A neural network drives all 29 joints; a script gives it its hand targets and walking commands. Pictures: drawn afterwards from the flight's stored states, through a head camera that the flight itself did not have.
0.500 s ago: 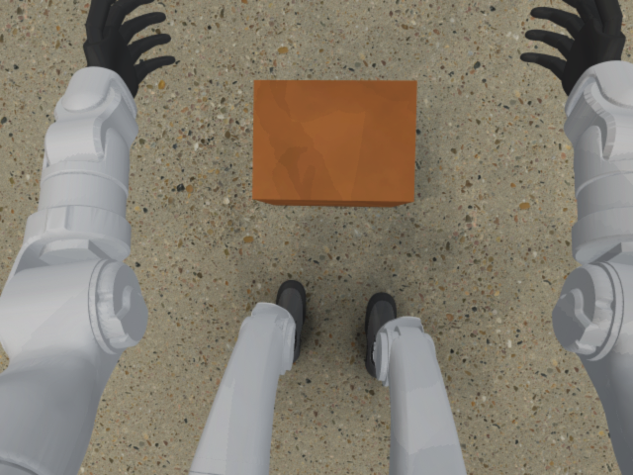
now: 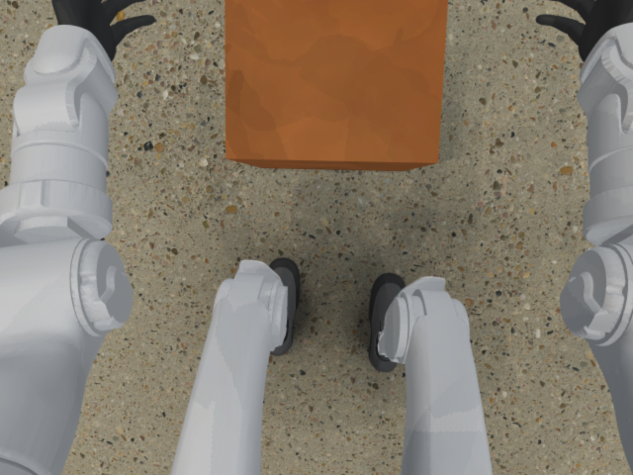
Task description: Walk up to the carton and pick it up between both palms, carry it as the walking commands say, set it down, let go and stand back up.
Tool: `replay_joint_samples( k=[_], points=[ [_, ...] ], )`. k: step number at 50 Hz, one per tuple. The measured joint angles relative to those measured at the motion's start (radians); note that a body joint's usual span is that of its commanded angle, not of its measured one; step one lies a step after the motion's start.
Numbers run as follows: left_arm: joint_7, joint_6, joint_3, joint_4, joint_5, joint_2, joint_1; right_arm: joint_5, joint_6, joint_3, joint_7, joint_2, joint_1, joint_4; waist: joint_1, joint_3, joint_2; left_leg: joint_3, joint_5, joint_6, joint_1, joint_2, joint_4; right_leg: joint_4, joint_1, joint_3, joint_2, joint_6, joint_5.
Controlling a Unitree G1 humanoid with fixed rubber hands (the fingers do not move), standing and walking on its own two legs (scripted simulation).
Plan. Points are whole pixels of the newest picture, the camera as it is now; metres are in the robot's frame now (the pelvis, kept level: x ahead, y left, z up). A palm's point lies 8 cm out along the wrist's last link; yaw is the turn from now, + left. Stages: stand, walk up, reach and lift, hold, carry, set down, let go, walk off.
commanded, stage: reach and lift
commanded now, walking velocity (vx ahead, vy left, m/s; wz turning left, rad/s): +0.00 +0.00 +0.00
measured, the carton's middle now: (333, 101) +0.54 +0.03 -0.39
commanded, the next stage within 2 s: none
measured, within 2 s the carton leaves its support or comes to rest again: neither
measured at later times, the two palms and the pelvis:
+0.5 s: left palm (169, 75) +0.53 +0.25 -0.25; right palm (523, 77) +0.55 -0.21 -0.26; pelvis -0.01 +0.00 -0.12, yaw +0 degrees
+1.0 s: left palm (195, 91) +0.53 +0.24 -0.33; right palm (495, 95) +0.55 -0.20 -0.33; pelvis -0.02 +0.00 -0.17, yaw +0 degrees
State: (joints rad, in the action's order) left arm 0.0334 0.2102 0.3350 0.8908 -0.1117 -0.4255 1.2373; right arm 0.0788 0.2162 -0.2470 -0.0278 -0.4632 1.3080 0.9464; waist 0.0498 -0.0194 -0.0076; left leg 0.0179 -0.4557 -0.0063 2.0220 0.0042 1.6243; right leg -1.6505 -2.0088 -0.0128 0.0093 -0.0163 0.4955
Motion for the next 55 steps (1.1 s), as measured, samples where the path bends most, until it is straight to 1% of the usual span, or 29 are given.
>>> replay_joint_samples(
  k=[4, 11, 20, 31, 36, 43, 48, 55],
  points=[
    [-0.005, 0.003, -0.014, 0.006, -0.021, -0.010, 0.018, 0.021, 0.008, 0.023, 0.009, -0.010, 0.011, -0.010, -0.001, -0.024, 0.004, -0.002, -0.017, 0.001, 0.053, 0.002, 0.076, -0.076, -0.053, -0.003, 0.001, -0.003, 0.018],
    [-0.015, -0.012, -0.028, 0.064, -0.034, -0.020, 0.073, 0.041, 0.002, 0.051, 0.025, -0.018, 0.061, 0.023, 0.001, -0.075, 0.005, 0.000, -0.044, 0.000, 0.130, 0.007, 0.202, -0.203, -0.131, -0.004, 0.003, -0.005, 0.043],
    [-0.047, -0.041, -0.075, 0.104, -0.067, -0.022, 0.118, 0.067, -0.026, 0.081, 0.051, -0.025, 0.097, 0.055, 0.002, -0.173, 0.010, 0.002, -0.077, -0.004, 0.192, 0.007, 0.363, -0.364, -0.189, -0.006, -0.001, -0.004, 0.081],
    [-0.077, -0.080, -0.129, 0.185, -0.090, -0.020, 0.187, 0.098, -0.069, 0.119, 0.058, -0.043, 0.156, 0.139, -0.001, -0.318, 0.013, 0.007, -0.098, -0.013, 0.227, 0.006, 0.520, -0.521, -0.217, -0.006, -0.008, -0.001, 0.110],
    [-0.084, -0.097, -0.151, 0.218, -0.104, -0.029, 0.225, 0.120, -0.088, 0.136, 0.061, -0.052, 0.193, 0.172, -0.002, -0.399, 0.010, 0.008, -0.101, -0.015, 0.237, 0.008, 0.574, -0.576, -0.226, -0.007, -0.009, -0.001, 0.114],
    [-0.111, -0.103, -0.190, 0.198, -0.141, -0.042, 0.242, 0.160, -0.097, 0.159, 0.083, -0.057, 0.210, 0.154, -0.005, -0.481, 0.011, 0.009, -0.109, -0.018, 0.236, 0.009, 0.634, -0.636, -0.221, -0.009, -0.011, -0.002, 0.125],
    [-0.119, -0.102, -0.198, 0.203, -0.151, -0.043, 0.242, 0.172, -0.096, 0.176, 0.089, -0.061, 0.204, 0.156, -0.009, -0.480, 0.014, 0.009, -0.116, -0.018, 0.229, 0.007, 0.648, -0.650, -0.213, -0.009, -0.013, -0.002, 0.135],
    [-0.109, -0.109, -0.187, 0.245, -0.133, -0.034, 0.243, 0.166, -0.098, 0.187, 0.081, -0.047, 0.203, 0.192, -0.007, -0.448, 0.010, 0.006, -0.118, -0.014, 0.218, 0.008, 0.630, -0.632, -0.205, -0.012, -0.011, -0.006, 0.134]
  ],
)
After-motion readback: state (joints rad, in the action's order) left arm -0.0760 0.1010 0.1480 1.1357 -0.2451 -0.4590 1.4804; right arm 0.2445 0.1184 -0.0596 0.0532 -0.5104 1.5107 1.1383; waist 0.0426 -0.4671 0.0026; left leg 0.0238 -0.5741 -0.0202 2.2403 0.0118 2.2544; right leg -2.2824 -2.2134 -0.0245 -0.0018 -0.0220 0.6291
